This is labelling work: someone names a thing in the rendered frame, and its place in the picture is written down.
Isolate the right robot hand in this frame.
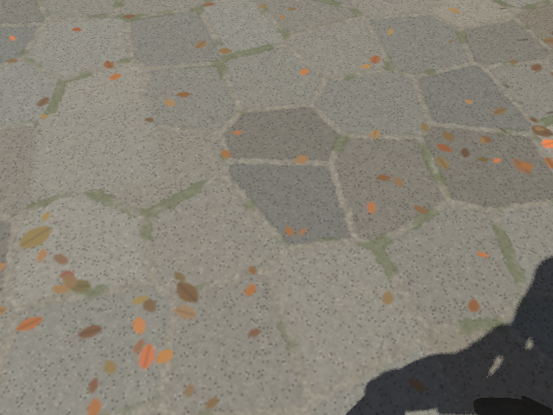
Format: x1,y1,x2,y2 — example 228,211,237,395
474,396,553,415

